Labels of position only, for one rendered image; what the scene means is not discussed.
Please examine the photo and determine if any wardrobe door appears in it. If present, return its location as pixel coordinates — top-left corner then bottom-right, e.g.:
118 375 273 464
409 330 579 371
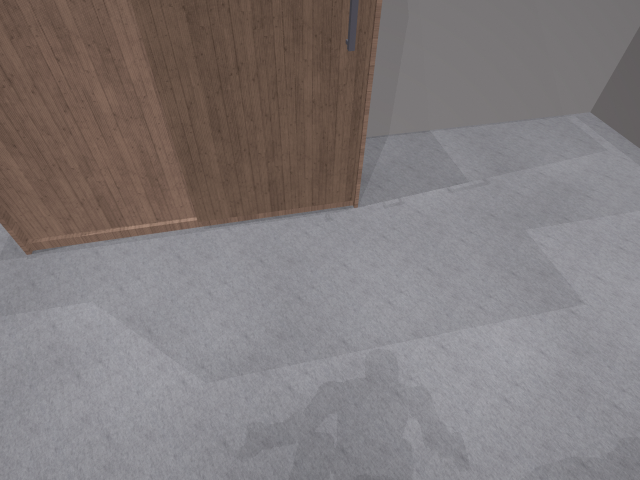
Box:
131 0 376 222
0 0 196 239

